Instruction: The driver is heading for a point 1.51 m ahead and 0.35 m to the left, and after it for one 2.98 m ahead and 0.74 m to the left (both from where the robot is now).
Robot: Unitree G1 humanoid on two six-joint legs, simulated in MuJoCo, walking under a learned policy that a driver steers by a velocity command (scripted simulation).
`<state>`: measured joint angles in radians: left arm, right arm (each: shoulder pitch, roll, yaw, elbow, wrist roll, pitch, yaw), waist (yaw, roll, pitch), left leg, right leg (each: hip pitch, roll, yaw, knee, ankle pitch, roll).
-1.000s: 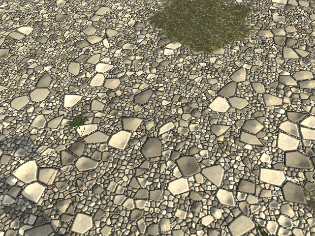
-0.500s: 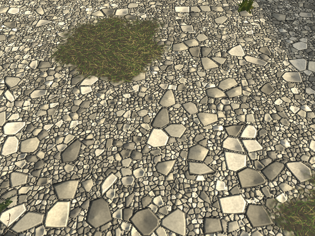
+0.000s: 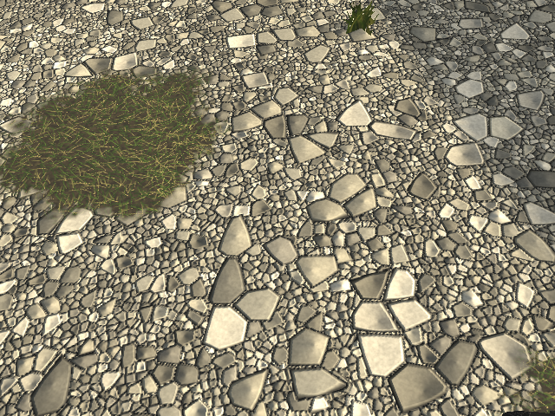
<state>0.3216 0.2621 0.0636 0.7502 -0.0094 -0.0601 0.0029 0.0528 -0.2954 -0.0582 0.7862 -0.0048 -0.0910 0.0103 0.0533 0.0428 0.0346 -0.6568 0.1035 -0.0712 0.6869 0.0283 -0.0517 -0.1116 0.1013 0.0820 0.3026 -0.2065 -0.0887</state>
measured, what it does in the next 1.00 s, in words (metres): walks ahead, turning left: left foot, then right foot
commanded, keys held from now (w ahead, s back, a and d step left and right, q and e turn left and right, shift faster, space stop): w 0.18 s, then w+q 0.82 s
